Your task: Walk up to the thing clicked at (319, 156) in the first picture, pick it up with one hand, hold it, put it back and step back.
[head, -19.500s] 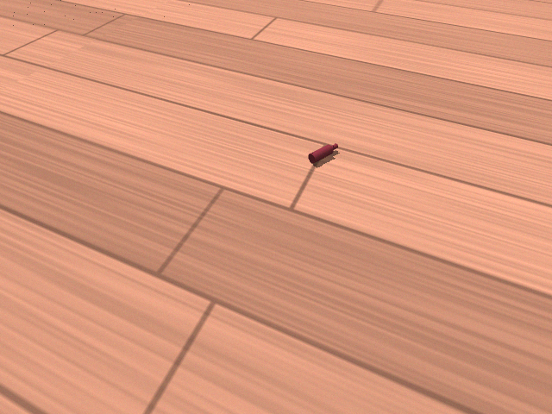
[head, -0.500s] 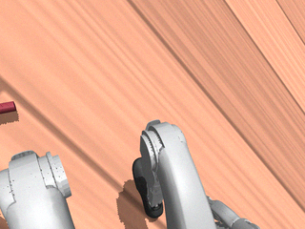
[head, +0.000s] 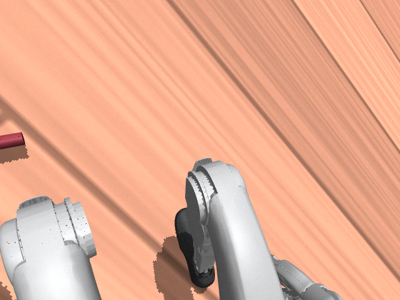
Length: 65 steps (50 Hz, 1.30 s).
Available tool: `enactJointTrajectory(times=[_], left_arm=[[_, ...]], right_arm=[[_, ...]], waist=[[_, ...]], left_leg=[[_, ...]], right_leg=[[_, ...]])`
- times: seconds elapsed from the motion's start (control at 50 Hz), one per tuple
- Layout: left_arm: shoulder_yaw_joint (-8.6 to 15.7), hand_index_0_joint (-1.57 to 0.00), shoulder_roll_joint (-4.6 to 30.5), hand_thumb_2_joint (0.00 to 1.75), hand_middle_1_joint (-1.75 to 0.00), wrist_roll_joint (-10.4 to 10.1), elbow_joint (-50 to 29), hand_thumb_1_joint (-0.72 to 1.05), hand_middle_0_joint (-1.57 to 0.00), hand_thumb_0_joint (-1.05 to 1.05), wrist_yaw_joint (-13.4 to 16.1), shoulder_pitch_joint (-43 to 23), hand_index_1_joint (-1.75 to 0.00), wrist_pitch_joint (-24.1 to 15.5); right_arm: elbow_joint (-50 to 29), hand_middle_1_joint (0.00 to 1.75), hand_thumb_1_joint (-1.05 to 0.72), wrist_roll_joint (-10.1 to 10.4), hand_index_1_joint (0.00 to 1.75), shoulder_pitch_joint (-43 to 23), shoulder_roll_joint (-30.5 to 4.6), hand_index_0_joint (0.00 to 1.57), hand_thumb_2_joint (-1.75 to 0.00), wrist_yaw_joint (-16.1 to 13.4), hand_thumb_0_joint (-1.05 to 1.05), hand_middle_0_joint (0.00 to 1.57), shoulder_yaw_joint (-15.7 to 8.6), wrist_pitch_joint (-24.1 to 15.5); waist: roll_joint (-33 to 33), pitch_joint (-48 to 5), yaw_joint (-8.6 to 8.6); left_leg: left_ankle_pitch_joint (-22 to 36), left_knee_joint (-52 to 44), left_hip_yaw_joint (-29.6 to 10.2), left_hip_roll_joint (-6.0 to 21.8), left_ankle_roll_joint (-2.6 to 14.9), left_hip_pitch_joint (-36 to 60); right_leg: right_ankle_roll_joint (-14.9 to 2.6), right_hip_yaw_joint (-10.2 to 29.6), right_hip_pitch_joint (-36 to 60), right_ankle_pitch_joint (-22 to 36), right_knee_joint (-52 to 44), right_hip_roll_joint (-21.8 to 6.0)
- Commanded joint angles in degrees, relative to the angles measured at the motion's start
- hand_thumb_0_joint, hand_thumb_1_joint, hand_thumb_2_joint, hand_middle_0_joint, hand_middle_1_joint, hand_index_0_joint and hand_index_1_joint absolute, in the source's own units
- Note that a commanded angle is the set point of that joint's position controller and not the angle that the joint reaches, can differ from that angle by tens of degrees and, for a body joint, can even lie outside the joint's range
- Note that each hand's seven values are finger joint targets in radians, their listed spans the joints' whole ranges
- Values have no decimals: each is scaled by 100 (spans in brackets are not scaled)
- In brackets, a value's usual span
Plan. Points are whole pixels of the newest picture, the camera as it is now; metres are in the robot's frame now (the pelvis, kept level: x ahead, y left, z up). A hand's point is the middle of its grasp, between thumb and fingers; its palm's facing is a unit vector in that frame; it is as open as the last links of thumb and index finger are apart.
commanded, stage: close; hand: left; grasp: from above
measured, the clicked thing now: out of the picture +0.41 +0.33 -0.26
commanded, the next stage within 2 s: settle in 0.82 s
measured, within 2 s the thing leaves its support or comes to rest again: leaves its support in 1.24 s
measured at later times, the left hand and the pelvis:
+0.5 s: hand out of the picture +0.40 +0.34 -0.23, palm faces -0.41 -0.15 -0.90, open 8.7 cm; pelvis +0.00 +0.00 +0.00, yaw +0 degrees
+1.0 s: hand out of the picture +0.40 +0.35 -0.23, palm faces -0.42 -0.16 -0.90, open 8.5 cm; pelvis +0.00 +0.00 +0.00, yaw +0 degrees
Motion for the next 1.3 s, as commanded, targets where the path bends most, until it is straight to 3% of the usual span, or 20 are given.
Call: enactJointTrajectory(times=[0.0, 0.04, 0.08, 0.12, 0.16, 0.26, 0.3, 0.36, 0.44, 0.52, 0.66, 0.76, 0.96, 1.06, 1.12, 1.16, 1.18, 1.22, 1.26, 1.28], left_arm=[[96, -57, 1336, 50, -63, -58, -401, 13, -54, 0, 174, -1251, -60, -10], [213, -58, 1497, 48, -63, -46, -430, 15, -54, 0, 167, -1243, -59, -30], [50, -60, 1275, 46, -61, -91, -401, 18, -57, 0, 117, -1267, -58, -52], [43, -62, 1320, 45, -59, -118, -602, 19, -59, 0, 76, -1398, -55, -102], [171, -64, 1507, 47, -58, -116, -561, 21, -61, 0, 104, -1297, -55, -130], [73, -69, 1318, 43, -57, -70, -477, 30, -66, 0, 102, -1209, -53, -170], [145, -72, 1478, 43, -54, -36, -654, 32, -69, 0, 128, -1262, -50, -187], [78, -74, 1331, 39, -50, -42, -491, 34, -71, 0, 187, -1129, -47, -151], [153, -80, 1474, 39, -47, -57, -651, 41, -77, 0, 257, -1254, -44, -119], [66, -86, 1404, 38, -44, -86, -575, 48, -83, 0, 190, -1267, -42, -49], [164, -93, 1504, 36, -41, -127, -702, 57, -90, 0, 157, -1339, -38, -32], [33, -98, 1369, 38, -40, -116, -503, 62, -96, 0, 35, -1299, -38, -41], [89, -107, 1434, 42, -41, -128, -446, 66, -104, 0, 23, -1219, -39, -108], [278, -111, 1661, 40, -36, -170, -1045, 71, -109, 0, -61, -1385, -35, -106], [290, -111, 1562, 41, -36, -146, -1050, 71, -110, 0, -95, -1205, -35, -61], [510, -112, 1706, 41, -36, -190, -1586, 73, -111, 0, -110, -1166, -35, -65], [449, -113, 1635, 42, -33, -202, -1574, 74, -112, 0, -142, -1171, -33, -29], [530, -114, 1555, 42, -35, -247, -2003, 76, -114, 0, -203, -1223, -34, -26], [341, -116, 1307, 40, -33, -219, -1900, 78, -115, 0, -330, -1181, -32, 52], [432, -115, 1361, 41, -33, -254, -2364, 77, -114, 0, -359, -1300, -32, 36]], right_arm=[[-61, 30, -89, 51, 30, 900, -1920, 20, -90, -11, 0, 20, -536, -6], [-65, 30, -89, 40, 30, 843, -1943, 20, -90, -15, 0, 20, -548, -10], [-86, 30, -89, 35, 30, 793, -1905, 20, -90, -25, 0, 20, -533, -14], [-53, 30, -89, 25, 30, 913, -1917, 20, -90, -19, 0, 20, -498, -19], [-98, 30, -89, 51, 30, 859, -1945, 20, -90, -49, 0, 20, -502, -3], [-31, 30, -89, -6, 30, 885, -1913, 20, -90, -31, 0, 20, -511, 37], [-61, 30, -89, 31, 30, 815, -1945, 20, -90, -46, 0, 20, -543, 41], [-28, 30, -89, 10, 30, 828, -1908, 20, -90, -43, 0, 20, -526, 56], [52, 30, -89, 9, 30, 921, -1932, 20, -90, -68, 0, 20, -540, 56], [-60, 30, -89, 25, 30, 839, -1937, 20, -90, -48, 0, 20, -538, -13], [-7, 30, -89, 64, 30, 884, -1935, 20, -90, -67, 0, 20, -539, -8], [-57, 30, -89, 67, 30, 873, -1922, 20, -90, -35, 0, 20, -513, -66], [-109, 30, -91, 45, 30, 928, -1956, 20, -90, -50, 0, 20, -486, -26], [-123, 30, -91, 87, 30, 973, -1895, 20, -90, -88, 0, 20, -530, 51], [-125, 30, -91, 98, 30, 1026, -1863, 20, -90, -65, 0, 20, -577, 58], [-151, 30, -91, 173, 30, 999, -1829, 20, -90, -77, 0, 20, -656, 109], [-140, 30, -91, 178, 30, 1024, -1813, 20, -90, -58, 0, 20, -697, 114], [-146, 30, -91, 265, 30, 999, -1761, 20, -90, -61, 0, 20, -809, 157], [-109, 30, -91, 314, 30, 1089, -1725, 20, -90, -20, 0, 20, -902, 179], [-119, 30, -91, 360, 30, 1125, -1705, 20, -90, -30, 0, 20, -958, 217]], waist=[[2816, -3463, -247], [2839, -3528, -221], [2733, -3434, -277], [2781, -3444, -330], [2792, -3581, -227], [2856, -3424, -287], [2868, -3518, -210], [2626, -3443, -230], [2766, -3577, -205], [2708, -3418, -263], [2922, -3579, -178], [2863, -3361, -255], [2706, -3414, -277], [3015, -3825, -108], [3034, -3852, -145], [3298, -4196, 87], [3320, -4170, 29], [3497, -4306, 123], [3331, -4149, 53], [3474, -4441, 168]], left_leg=[[1293, -1738, 860, 137, 109, 2980], [1334, -1693, 867, 140, 108, 2999], [1253, -1646, 902, 129, 128, 2887], [1238, -1630, 920, 123, 145, 2906], [1290, -1680, 904, 132, 136, 2930], [1250, -1690, 882, 130, 113, 2998], [1253, -1697, 883, 140, 107, 3019], [1210, -1635, 924, 134, 139, 2850], [1247, -1730, 899, 137, 135, 2940], [1110, -1647, 930, 134, 152, 2863], [1271, -1757, 884, 121, 112, 2952], [1180, -1659, 932, 108, 134, 2892], [1231, -1681, 888, 120, 141, 2884], [1364, -1727, 958, 115, 135, 3011], [1435, -1693, 990, 108, 127, 3065], [1535, -1791, 1019, 99, 103, 3221], [1566, -1764, 1049, 97, 90, 3271], [1549, -1866, 1054, 97, 68, 3322], [1492, -1807, 1104, 100, 88, 3232], [1523, -1906, 1110, 84, 99, 3288]], right_leg=[[-470, -1102, 1465, 1514, -941, 119], [-471, -1107, 1508, 1542, -919, 124], [-462, -1076, 1554, 1493, -992, 114], [-438, -1083, 1583, 1514, -1022, 116], [-472, -1069, 1657, 1540, -1044, 138], [-458, -1136, 1521, 1487, -939, 116], [-474, -1107, 1549, 1472, -974, 130], [-466, -1072, 1588, 1470, -1043, 134], [-483, -1082, 1618, 1474, -1065, 138], [-470, -1053, 1540, 1367, -1044, 113], [-488, -1089, 1486, 1470, -969, 95], [-468, -1056, 1463, 1420, -969, 76], [-464, -1086, 1564, 1462, -1008, 102], [-490, -1006, 1738, 1587, -1085, 113], [-491, -1033, 1686, 1671, -1004, 97], [-532, -987, 1767, 1711, -1036, 97], [-525, -983, 1679, 1745, -998, 61], [-561, -974, 1573, 1703, -997, 53], [-546, -920, 1421, 1666, -1028, 48], [-568, -879, 1527, 1674, -1109, 51]])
